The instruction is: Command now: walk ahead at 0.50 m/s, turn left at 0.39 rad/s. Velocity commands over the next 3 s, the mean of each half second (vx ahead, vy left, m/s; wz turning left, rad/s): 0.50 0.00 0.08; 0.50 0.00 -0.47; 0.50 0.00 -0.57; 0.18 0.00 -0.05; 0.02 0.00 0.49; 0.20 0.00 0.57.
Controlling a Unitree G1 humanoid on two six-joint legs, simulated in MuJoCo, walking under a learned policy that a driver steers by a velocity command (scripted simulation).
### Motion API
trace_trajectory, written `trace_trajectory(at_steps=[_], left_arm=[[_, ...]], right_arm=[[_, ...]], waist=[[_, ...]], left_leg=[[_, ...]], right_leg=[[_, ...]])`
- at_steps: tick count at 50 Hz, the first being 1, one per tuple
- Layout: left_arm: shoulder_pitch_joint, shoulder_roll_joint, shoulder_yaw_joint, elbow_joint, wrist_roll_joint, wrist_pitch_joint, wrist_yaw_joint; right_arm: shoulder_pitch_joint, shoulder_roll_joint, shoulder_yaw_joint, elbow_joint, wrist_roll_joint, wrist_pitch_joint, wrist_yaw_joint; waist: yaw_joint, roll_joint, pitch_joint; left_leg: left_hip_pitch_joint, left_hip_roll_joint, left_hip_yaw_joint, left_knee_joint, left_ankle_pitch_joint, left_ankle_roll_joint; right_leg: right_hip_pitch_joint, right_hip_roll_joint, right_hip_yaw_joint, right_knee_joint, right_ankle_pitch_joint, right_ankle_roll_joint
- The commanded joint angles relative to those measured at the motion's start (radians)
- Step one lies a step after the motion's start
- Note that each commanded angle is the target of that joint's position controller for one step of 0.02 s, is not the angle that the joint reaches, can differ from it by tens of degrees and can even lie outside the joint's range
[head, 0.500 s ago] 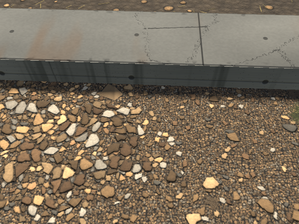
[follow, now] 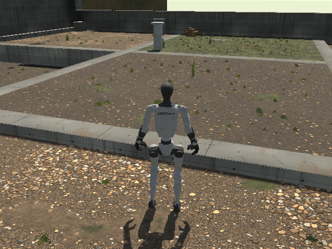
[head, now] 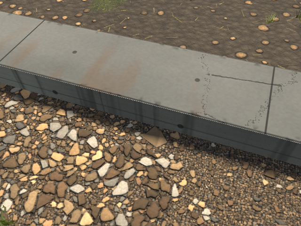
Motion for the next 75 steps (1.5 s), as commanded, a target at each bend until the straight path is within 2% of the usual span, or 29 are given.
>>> trace_trajectory(at_steps=[1, 5, 12, 14, 16, 17, 18, 19, 20, 24, 25, 26, 30, 37, 40, 42, 43, 44, 45, 47, 51, 59, 64, 65, 66, 67, 69, 72, 75], left_arm=[[0.04, 0.115, 0.033, -0.015, -0.008, -0.018, -0.003], [0.047, 0.163, 0.046, 0.025, -0.02, -0.012, -0.003], [0.142, 0.215, 0.055, 0.106, -0.044, 0.019, 0.001], [0.134, 0.232, 0.058, 0.118, -0.048, 0.031, 0.005], [0.132, 0.204, 0.042, 0.12, -0.044, 0.037, 0.011], [0.136, 0.132, 0.011, 0.085, -0.007, 0.032, 0.011], [0.247, 0.048, -0.013, 0.075, -0.026, 0.017, 0.006], [0.164, 0.168, 0.018, 0.087, -0.052, 0.009, 0.004], [0.093, 0.192, 0.03, 0.061, -0.065, 0.006, 0.003], [0.113, 0.126, 0.03, 0.088, -0.044, 0.047, 0.008], [0.141, 0.082, 0.013, 0.11, 0.054, 0.078, -0.022], [0.128, 0.064, 0.016, 0.101, 0.052, 0.091, -0.035], [-0.013, 0.072, 0.014, 0.065, 0.017, 0.095, -0.057], [-0.224, 0.071, -0.001, -0.008, 0.029, 0.089, -0.078], [-0.185, 0.078, 0.005, -0.008, 0.034, 0.089, -0.067], [0.032, 0.108, 0.029, 0.056, 0.047, 0.071, -0.046], [0.197, 0.205, 0.063, 0.093, 0.057, 0.069, -0.029], [0.181, 0.317, 0.093, 0.088, 0.03, 0.075, -0.019], [0.19, 0.286, 0.086, 0.089, 0.0, 0.08, -0.019], [0.091, 0.199, 0.064, 0.098, -0.006, 0.084, -0.01], [0.027, 0.159, 0.046, 0.099, -0.011, 0.053, -0.007], [0.118, 0.19, 0.058, 0.132, -0.003, 0.052, 0.0], [0.044, 0.197, 0.061, 0.107, 0.007, 0.052, 0.013], [0.002, 0.187, 0.057, 0.096, -0.004, 0.047, 0.008], [-0.008, 0.103, 0.033, 0.059, -0.017, 0.034, 0.004], [0.136, 0.011, 0.012, 0.026, -0.019, 0.039, 0.004], [0.085, 0.12, 0.03, 0.073, 0.037, 0.08, 0.006], [0.008, 0.061, 0.022, 0.017, 0.041, 0.101, -0.027], [-0.035, 0.014, 0.01, -0.03, 0.033, 0.112, -0.02]], right_arm=[[-0.035, -0.033, -0.011, -0.084, -0.003, -0.012, 0.005], [-0.134, -0.006, 0.009, -0.105, -0.018, -0.025, 0.018], [-0.32, -0.022, 0.013, -0.154, -0.004, -0.051, 0.047], [-0.276, -0.055, -0.002, -0.147, -0.01, -0.054, 0.049], [-0.027, -0.129, -0.045, -0.076, -0.019, -0.053, 0.033], [0.154, -0.216, -0.067, -0.05, -0.033, -0.045, 0.014], [0.147, -0.247, -0.063, -0.051, -0.041, -0.043, 0.017], [0.119, -0.152, -0.043, -0.052, -0.03, -0.049, 0.019], [0.062, -0.119, -0.029, -0.047, -0.022, -0.055, 0.021], [-0.083, -0.037, -0.014, -0.026, -0.041, -0.09, 0.03], [-0.014, -0.037, -0.003, 0.015, -0.075, -0.084, 0.019], [-0.007, -0.057, -0.011, 0.029, -0.073, -0.086, 0.017], [0.001, -0.052, -0.01, 0.058, -0.061, -0.084, 0.014], [0.101, -0.09, -0.02, 0.132, -0.056, -0.068, -0.007], [0.108, -0.118, -0.022, 0.154, -0.059, -0.051, -0.016], [0.098, -0.138, -0.021, 0.155, -0.052, -0.036, -0.019], [0.101, -0.102, -0.007, 0.117, -0.042, -0.041, -0.017], [0.112, -0.016, 0.009, 0.055, -0.051, -0.051, 0.003], [-0.009, -0.093, -0.006, 0.052, -0.066, -0.054, 0.004], [-0.036, -0.069, 0.004, 0.046, -0.047, -0.072, 0.01], [0.013, -0.038, 0.013, 0.063, -0.085, -0.023, 0.01], [-0.273, -0.013, 0.035, -0.027, -0.069, -0.024, 0.016], [-0.097, -0.072, 0.018, 0.018, -0.061, -0.044, -0.012], [0.046, -0.092, 0.007, 0.054, -0.072, -0.059, -0.022], [0.193, -0.178, -0.015, 0.069, -0.093, -0.067, -0.039], [0.134, -0.264, -0.032, 0.059, -0.091, -0.052, -0.04], [-0.003, -0.081, -0.007, 0.028, -0.069, -0.035, -0.025], [-0.004, -0.027, 0.01, 0.062, -0.059, -0.05, -0.021], [0.068, -0.019, 0.008, 0.114, -0.061, -0.073, -0.007]], waist=[[0.012, -0.149, 0.0], [0.023, -0.117, 0.01], [0.065, -0.134, 0.043], [0.019, -0.146, 0.011], [-0.116, -0.118, -0.144], [-0.172, 0.049, -0.301], [-0.097, 0.258, -0.416], [-0.136, 0.119, -0.302], [-0.112, 0.095, -0.169], [-0.002, 0.067, -0.051], [0.016, -0.017, -0.027], [0.027, 0.005, -0.003], [0.0, 0.043, 0.029], [-0.059, 0.022, 0.071], [-0.033, 0.037, 0.027], [0.067, 0.006, -0.108], [0.13, -0.098, -0.23], [0.069, -0.32, -0.281], [0.114, -0.135, -0.253], [0.042, -0.044, -0.05], [-0.039, -0.066, -0.05], [0.047, -0.104, 0.004], [-0.047, -0.114, -0.075], [-0.137, -0.066, -0.137], [-0.181, 0.06, -0.238], [-0.046, 0.255, -0.262], [-0.033, -0.017, -0.076], [-0.014, 0.068, 0.025], [-0.008, 0.034, 0.034]], left_leg=[[-0.191, 0.068, -0.032, -0.067, 0.043, -0.011], [-0.2, 0.089, 0.006, -0.317, 0.192, -0.019], [-0.08, 0.049, 0.076, -0.609, 0.281, 0.025], [0.02, 0.02, 0.099, -0.655, 0.235, 0.06], [0.421, 0.005, 0.104, -0.692, 0.273, 0.11], [0.725, 0.242, -0.158, -0.66, 0.313, 0.174], [0.898, 0.42, -0.59, -0.81, 0.076, 0.303], [0.794, 0.389, -0.549, -0.866, -0.029, 0.267], [0.669, 0.358, -0.392, -0.888, 0.013, 0.231], [0.376, 0.244, -0.096, -1.007, 0.284, 0.188], [0.293, 0.253, -0.031, -1.022, 0.415, 0.168], [0.285, 0.241, 0.024, -1.026, 0.478, 0.162], [0.335, 0.215, 0.14, -1.051, 0.441, 0.147], [0.536, 0.273, 0.223, -1.01, 0.493, 0.129], [0.6, 0.273, 0.281, -0.824, 0.906, 0.105], [0.534, 0.24, 0.325, -0.465, 1.008, 0.081], [0.268, 0.197, 0.335, -0.151, 0.726, 0.038], [-0.138, -0.023, 0.265, 0.162, -0.192, -0.016], [-0.239, 0.006, 0.059, 0.193, -0.155, -0.003], [-0.199, 0.093, 0.053, 0.034, 0.016, 0.009], [-0.036, 0.092, 0.068, -0.089, 0.039, -0.042], [-0.05, 0.037, 0.102, -0.493, 0.284, -0.072], [0.264, -0.037, 0.086, -0.636, 0.192, -0.02], [0.446, -0.015, 0.074, -0.736, 0.221, 0.013], [0.641, 0.223, -0.156, -0.817, 0.095, 0.064], [0.735, 0.472, -0.583, -0.932, 0.203, 0.171], [0.504, 0.398, -0.508, -0.949, -0.287, 0.205], [0.349, 0.275, -0.186, -0.977, -0.088, 0.144], [0.311, 0.27, -0.072, -0.951, 0.237, 0.178]], right_leg=[[0.151, -0.26, 0.264, -0.257, 0.09, -0.173], [0.179, -0.26, 0.167, -0.289, 0.214, -0.191], [0.253, -0.29, 0.101, -0.263, 0.275, -0.149], [0.287, -0.295, 0.081, -0.184, 0.448, -0.126], [0.157, -0.216, 0.023, 0.127, 0.582, -0.073], [-0.079, -0.144, -0.011, 0.475, 0.191, -0.029], [-0.377, 0.006, 0.088, 0.747, -0.402, 0.007], [-0.471, -0.042, 0.18, 0.838, -0.374, 0.002], [-0.505, -0.083, 0.16, 0.822, -0.273, -0.007], [-0.338, -0.166, 0.148, 0.722, -0.054, 0.023], [-0.278, -0.12, 0.087, 0.713, -0.057, 0.025], [-0.299, -0.12, 0.083, 0.699, -0.025, 0.026], [-0.378, -0.124, 0.074, 0.528, 0.141, 0.019], [-0.363, -0.094, -0.027, 0.221, 0.112, -0.05], [-0.25, -0.009, -0.095, 0.169, -0.041, -0.11], [0.027, 0.07, -0.1, 0.067, -0.042, -0.167], [0.332, -0.095, 0.151, 0.02, -0.164, -0.246], [0.561, -0.364, 0.687, -0.079, -0.094, -0.386], [0.55, -0.348, 0.713, -0.138, -0.044, -0.368], [0.314, -0.277, 0.465, -0.165, 0.175, -0.296], [0.142, -0.171, 0.293, -0.183, 0.51, -0.264], [0.124, -0.099, 0.289, -0.168, 0.442, -0.193], [0.089, -0.103, 0.37, 0.06, 0.623, -0.128], [0.037, -0.056, 0.352, 0.242, 0.591, -0.11], [-0.093, 0.034, 0.258, 0.54, 0.305, -0.075], [-0.346, 0.159, 0.174, 0.721, -0.382, -0.058], [-0.45, 0.008, 0.135, 0.944, -0.259, -0.053], [-0.517, -0.038, 0.099, 1.106, -0.141, -0.035], [-0.62, 0.004, 0.115, 1.26, -0.131, -0.014]])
